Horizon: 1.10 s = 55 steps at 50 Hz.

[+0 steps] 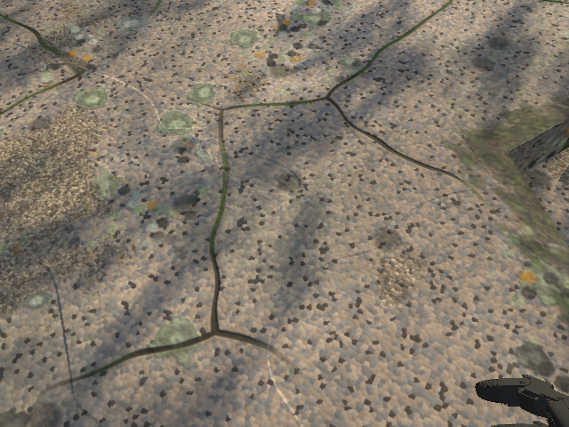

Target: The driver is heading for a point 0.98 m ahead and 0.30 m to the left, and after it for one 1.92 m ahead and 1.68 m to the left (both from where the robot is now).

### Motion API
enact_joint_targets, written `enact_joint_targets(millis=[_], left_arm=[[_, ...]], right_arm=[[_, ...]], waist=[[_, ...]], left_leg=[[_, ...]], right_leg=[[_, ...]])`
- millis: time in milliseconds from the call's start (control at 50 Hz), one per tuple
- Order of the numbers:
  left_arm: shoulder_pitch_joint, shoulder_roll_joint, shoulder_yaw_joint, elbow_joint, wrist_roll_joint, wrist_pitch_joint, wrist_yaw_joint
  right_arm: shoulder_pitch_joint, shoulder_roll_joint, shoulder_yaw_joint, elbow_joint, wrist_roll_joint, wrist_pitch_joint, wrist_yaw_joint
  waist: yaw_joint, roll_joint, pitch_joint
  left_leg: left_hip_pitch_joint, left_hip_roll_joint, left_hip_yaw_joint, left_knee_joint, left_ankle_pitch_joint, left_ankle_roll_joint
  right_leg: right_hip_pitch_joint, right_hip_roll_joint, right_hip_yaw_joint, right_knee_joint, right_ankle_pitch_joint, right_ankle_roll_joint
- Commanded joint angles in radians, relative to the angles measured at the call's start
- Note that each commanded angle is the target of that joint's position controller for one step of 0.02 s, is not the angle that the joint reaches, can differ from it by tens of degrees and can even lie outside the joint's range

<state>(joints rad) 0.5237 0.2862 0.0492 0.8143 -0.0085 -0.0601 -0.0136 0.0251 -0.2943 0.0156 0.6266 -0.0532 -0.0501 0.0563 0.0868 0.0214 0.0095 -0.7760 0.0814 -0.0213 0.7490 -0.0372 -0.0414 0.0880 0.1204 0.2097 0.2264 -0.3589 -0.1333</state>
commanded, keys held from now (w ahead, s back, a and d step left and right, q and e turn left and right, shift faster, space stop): w+q+shift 1.00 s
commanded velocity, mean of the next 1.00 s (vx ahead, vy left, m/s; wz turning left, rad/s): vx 0.99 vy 0.00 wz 0.62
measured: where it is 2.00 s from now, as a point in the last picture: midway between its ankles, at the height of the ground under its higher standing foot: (102, 109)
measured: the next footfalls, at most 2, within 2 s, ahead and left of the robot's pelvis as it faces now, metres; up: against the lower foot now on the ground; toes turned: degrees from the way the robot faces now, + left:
left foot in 0.12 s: +0.34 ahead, +0.10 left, +0.00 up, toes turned -2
right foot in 0.54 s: +0.74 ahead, -0.09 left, +0.00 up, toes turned +17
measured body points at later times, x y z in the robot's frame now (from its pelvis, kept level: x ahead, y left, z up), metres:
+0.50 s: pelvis +0.50 +0.02 +0.00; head +0.53 +0.02 +0.45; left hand +0.76 +0.24 -0.03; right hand +0.44 -0.26 -0.13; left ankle +0.30 +0.10 -0.73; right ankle +0.70 -0.10 -0.71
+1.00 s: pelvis +0.93 +0.17 -0.04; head +0.96 +0.19 +0.41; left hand +0.74 +0.36 -0.17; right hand +1.27 +0.11 -0.11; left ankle +1.01 +0.24 -0.73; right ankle +0.79 -0.10 -0.61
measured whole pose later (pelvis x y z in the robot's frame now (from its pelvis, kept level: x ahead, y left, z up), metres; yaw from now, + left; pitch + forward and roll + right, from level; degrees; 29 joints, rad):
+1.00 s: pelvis +0.93 +0.17 -0.04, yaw +40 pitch +0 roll -1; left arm 0.45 0.27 0.03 0.85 0.04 -0.06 0.01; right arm 0.04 -0.33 -0.04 0.64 -0.03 -0.01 0.05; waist 0.04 0.03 0.06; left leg -0.57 -0.12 0.12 0.78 -0.22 0.22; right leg -0.02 -0.08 -0.14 1.18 -0.37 0.05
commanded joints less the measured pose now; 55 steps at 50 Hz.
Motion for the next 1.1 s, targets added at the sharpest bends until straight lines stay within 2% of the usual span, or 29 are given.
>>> enact_joint_targets(millis=[20, 60, 100, 120, 140, 160, 180, 200, 220, 300, 360, 400, 460, 500, 520, 540, 560, 580, 620, 700, 820, 860, 920, 940, 960, 980, 1000, 1040, 1100], left_arm=[[-0.034, 0.182, 0.045, -0.027, -0.013, -0.036, 0.013], [-0.043, 0.231, 0.052, -0.009, 0.002, -0.049, 0.012], [-0.101, 0.256, 0.062, 0.002, 0.053, -0.033, 0.02], [-0.145, 0.222, 0.054, 0.004, 0.068, -0.029, 0.029], [-0.054, 0.065, 0.017, -0.044, 0.027, -0.035, 0.015], [-0.036, 0.073, 0.0, -0.057, 0.029, -0.056, -0.004], [-0.147, 0.109, -0.004, -0.071, 0.038, -0.059, 0.0], [-0.242, 0.129, -0.011, -0.09, 0.054, -0.063, -0.002], [-0.313, 0.125, -0.016, -0.115, 0.069, -0.061, -0.004], [-0.381, 0.072, -0.051, -0.197, 0.097, -0.02, -0.013], [-0.56, 0.055, -0.079, -0.276, 0.065, -0.026, -0.035], [-0.595, 0.044, -0.083, -0.283, 0.043, -0.025, -0.039], [-0.595, 0.087, -0.064, -0.28, 0.046, -0.028, -0.019], [-0.439, 0.135, -0.034, -0.234, 0.05, -0.037, 0.004], [-0.275, 0.17, -0.013, -0.198, 0.055, -0.043, 0.021], [-0.05, 0.254, 0.022, -0.175, 0.077, -0.045, 0.045], [-0.067, 0.318, 0.037, -0.171, 0.092, -0.035, 0.043], [-0.151, 0.255, 0.043, -0.172, 0.076, -0.023, 0.041], [-0.225, 0.108, 0.01, -0.156, 0.07, -0.027, 0.03], [-0.158, 0.043, -0.004, -0.054, 0.036, -0.057, 0.015], [-0.205, 0.095, 0.005, -0.015, 0.032, -0.079, 0.017], [-0.157, 0.156, 0.014, -0.007, 0.034, -0.08, 0.021], [-0.169, 0.244, 0.039, -0.024, 0.041, -0.034, 0.041], [-0.207, 0.248, 0.04, -0.045, 0.046, -0.019, 0.041], [-0.227, 0.217, 0.042, -0.048, 0.047, -0.014, 0.029], [-0.094, 0.099, 0.005, -0.138, 0.055, -0.028, 0.013], [-0.185, 0.163, 0.006, -0.199, 0.041, -0.05, 0.017], [-0.281, 0.157, -0.008, -0.217, 0.047, -0.066, 0.02], [-0.234, 0.131, -0.019, -0.192, 0.088, -0.006, 0.022]], right_arm=[[-0.15, -0.05, -0.004, -0.092, 0.016, -0.024, -0.001], [-0.042, -0.101, -0.026, -0.055, 0.018, -0.023, -0.022], [0.331, -0.182, -0.067, 0.053, 0.041, -0.016, -0.055], [0.555, -0.22, -0.091, 0.119, 0.038, -0.01, -0.076], [0.612, -0.325, -0.125, 0.134, 0.002, -0.016, -0.083], [0.512, -0.278, -0.119, 0.139, 0.025, -0.007, -0.055], [0.372, -0.21, -0.114, 0.118, 0.029, -0.013, -0.044], [0.352, -0.153, -0.106, 0.128, 0.039, -0.018, -0.036], [0.369, -0.117, -0.096, 0.152, 0.037, -0.02, -0.036], [0.412, -0.115, -0.087, 0.214, 0.044, -0.041, -0.048], [0.368, -0.144, -0.105, 0.185, 0.044, -0.048, -0.051], [0.379, -0.172, -0.119, 0.183, 0.058, -0.054, -0.037], [0.441, -0.19, -0.13, 0.2, 0.068, -0.047, -0.036], [0.457, -0.223, -0.138, 0.212, 0.059, -0.04, -0.04], [0.429, -0.229, -0.141, 0.205, 0.058, -0.044, -0.035], [0.394, -0.138, -0.117, 0.173, 0.057, -0.056, -0.038], [0.469, -0.016, -0.082, 0.11, 0.1, -0.053, -0.044], [0.416, -0.078, -0.081, 0.122, 0.072, -0.032, -0.054], [0.268, -0.097, -0.09, 0.119, 0.043, -0.011, -0.036], [0.155, -0.017, -0.071, 0.045, 0.021, 0.042, 0.006], [-0.056, -0.027, -0.036, -0.071, 0.022, 0.044, 0.051], [-0.056, -0.032, -0.032, -0.067, 0.023, 0.042, 0.052], [0.222, -0.127, -0.068, 0.023, 0.022, 0.032, 0.027], [0.451, -0.175, -0.097, 0.098, 0.02, 0.027, 0.009], [0.486, -0.229, -0.137, 0.126, 0.056, 0.042, -0.019], [0.331, -0.359, -0.152, 0.07, 0.02, 0.062, -0.031], [0.398, -0.359, -0.163, 0.032, 0.02, 0.072, -0.041], [0.352, -0.256, -0.143, 0.078, 0.035, 0.05, -0.06], [0.275, -0.189, -0.113, 0.076, 0.038, 0.004, -0.065]], waist=[[-0.004, -0.089, 0.073], [-0.054, -0.124, -0.015], [-0.25, -0.154, -0.19], [-0.355, -0.117, -0.253], [-0.265, 0.244, -0.352], [-0.197, 0.312, -0.37], [-0.166, 0.156, -0.192], [-0.162, 0.003, -0.13], [-0.151, -0.053, -0.066], [-0.06, 0.01, 0.067], [-0.082, 0.02, 0.122], [-0.114, 0.026, 0.094], [-0.139, 0.015, 0.045], [-0.065, -0.012, -0.082], [0.024, -0.014, -0.172], [0.113, -0.103, -0.31], [0.022, -0.394, -0.448], [0.004, -0.284, -0.316], [-0.002, -0.073, -0.081], [-0.065, -0.13, 0.021], [-0.112, -0.059, 0.115], [-0.123, -0.069, 0.102], [-0.282, -0.122, -0.078], [-0.375, -0.103, -0.18], [-0.368, 0.059, -0.189], [-0.149, 0.247, -0.218], [-0.24, 0.11, -0.385], [-0.152, -0.072, -0.07], [-0.035, -0.102, 0.034]], left_leg=[[0.252, -0.071, 0.107, -0.189, 0.181, 0.054], [0.397, -0.134, 0.131, -0.205, 0.092, 0.104], [0.702, -0.176, 0.146, -0.182, -0.077, 0.142], [0.929, -0.096, 0.074, -0.129, -0.203, 0.169], [1.182, 0.173, -0.465, -0.186, -0.501, 0.337], [1.19, 0.227, -0.948, -0.459, -0.584, 0.394], [1.043, 0.196, -0.842, -0.48, -0.582, 0.395], [0.908, 0.165, -0.719, -0.48, -0.496, 0.377], [0.79, 0.119, -0.619, -0.491, -0.413, 0.35], [0.537, 0.034, -0.472, -0.556, -0.267, 0.362], [0.325, -0.029, -0.369, -0.659, -0.209, 0.321], [0.285, -0.034, -0.351, -0.685, -0.079, 0.282], [0.504, -0.016, -0.359, -0.553, 0.157, 0.235], [0.587, -0.048, -0.319, -0.257, 0.433, 0.192], [0.484, -0.087, -0.297, -0.02, 0.383, 0.17], [0.336, -0.136, -0.225, 0.306, 0.076, 0.165], [0.087, -0.208, -0.119, 0.6, -0.441, 0.139], [-0.044, -0.109, -0.081, 0.678, -0.348, 0.153], [-0.041, -0.033, -0.059, 0.6, -0.244, 0.147], [-0.063, 0.029, -0.042, 0.549, -0.238, 0.137], [0.097, -0.014, 0.124, 0.147, 0.043, 0.166], [0.227, -0.081, 0.203, 0.054, 0.045, 0.2], [0.567, -0.185, 0.207, 0.014, -0.059, 0.254], [0.847, -0.198, 0.141, -0.039, -0.073, 0.292], [1.057, -0.161, 0.022, -0.122, -0.142, 0.311], [1.214, 0.097, -0.476, -0.165, -0.04, 0.449], [1.289, 0.173, -0.746, -0.361, -0.299, 0.557], [0.939, 0.137, -0.686, -0.506, -0.328, 0.464], [0.547, 0.017, -0.491, -0.514, -0.128, 0.434]], right_leg=[[-0.171, -0.2, 0.071, -0.129, 0.71, -0.08], [-0.039, -0.222, 0.023, 0.003, 1.109, -0.033], [-0.017, -0.232, -0.038, 0.415, 1.342, -0.003], [-0.179, -0.195, -0.073, 0.736, 1.194, 0.005], [-0.552, -0.007, -0.107, 1.27, 0.377, 0.067], [-0.755, 0.052, -0.078, 1.325, -0.053, 0.059], [-0.822, -0.051, -0.065, 1.3, 0.059, 0.044], [-0.791, -0.091, -0.068, 1.235, 0.102, 0.045], [-0.764, -0.121, -0.079, 1.154, 0.098, 0.052], [-0.758, -0.191, -0.108, 0.898, -0.008, 0.128], [-0.576, -0.192, -0.179, 0.55, 0.229, 0.167], [-0.394, -0.156, -0.214, 0.438, 0.418, 0.17], [-0.375, -0.132, -0.206, 0.324, 0.413, 0.156], [-0.188, -0.081, -0.225, 0.278, 0.257, 0.132], [0.025, -0.138, -0.187, 0.304, 0.203, 0.114], [0.242, -0.373, 0.049, 0.283, -0.159, 0.077], [0.389, -0.637, 0.594, 0.077, -0.422, -0.021], [0.27, -0.6, 0.626, 0.025, -0.527, -0.042], [0.027, -0.496, 0.267, 0.039, -0.158, -0.007], [-0.099, -0.426, -0.059, -0.004, 0.25, 0.049], [-0.219, -0.319, -0.432, -0.124, 0.59, 0.098], [-0.172, -0.328, -0.485, -0.034, 1.05, 0.115], [-0.108, -0.372, -0.467, 0.386, 1.412, 0.112], [-0.228, -0.376, -0.446, 0.691, 1.323, 0.103], [-0.472, -0.204, -0.442, 1.101, 0.505, 0.132], [-0.846, -0.106, -0.365, 1.467, -0.153, 0.184], [-0.957, -0.103, -0.15, 1.512, -0.096, 0.175], [-0.956, -0.207, -0.123, 1.251, -0.007, 0.166], [-0.744, -0.258, -0.127, 1.054, -0.083, 0.203]])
